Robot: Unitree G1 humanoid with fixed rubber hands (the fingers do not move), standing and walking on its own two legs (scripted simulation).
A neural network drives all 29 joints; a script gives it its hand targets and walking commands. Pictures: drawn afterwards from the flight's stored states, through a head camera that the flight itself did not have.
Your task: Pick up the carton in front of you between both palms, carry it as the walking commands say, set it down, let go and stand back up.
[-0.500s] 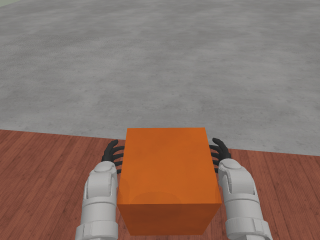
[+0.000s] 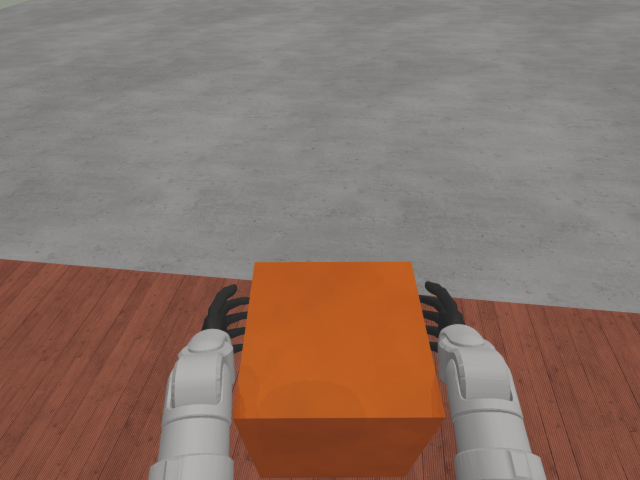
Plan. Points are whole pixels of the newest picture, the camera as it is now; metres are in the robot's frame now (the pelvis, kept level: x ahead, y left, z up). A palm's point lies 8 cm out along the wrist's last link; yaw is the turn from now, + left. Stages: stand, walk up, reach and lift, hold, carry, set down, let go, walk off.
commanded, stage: hold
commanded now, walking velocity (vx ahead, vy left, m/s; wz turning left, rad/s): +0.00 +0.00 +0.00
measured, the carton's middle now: (332, 374) +0.27 +0.00 -0.03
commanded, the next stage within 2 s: carry in 0.04 s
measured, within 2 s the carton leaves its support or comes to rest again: neither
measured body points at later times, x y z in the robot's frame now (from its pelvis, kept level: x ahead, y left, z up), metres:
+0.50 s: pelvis +0.13 +0.00 -0.02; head +0.11 -0.01 +0.43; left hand +0.40 +0.15 +0.07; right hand +0.39 -0.16 +0.06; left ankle +0.04 +0.10 -0.75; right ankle +0.04 -0.11 -0.71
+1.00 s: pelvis +0.40 -0.03 +0.00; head +0.39 -0.05 +0.45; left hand +0.65 +0.13 +0.10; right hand +0.66 -0.17 +0.08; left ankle +0.52 +0.12 -0.69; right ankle +0.31 -0.10 -0.75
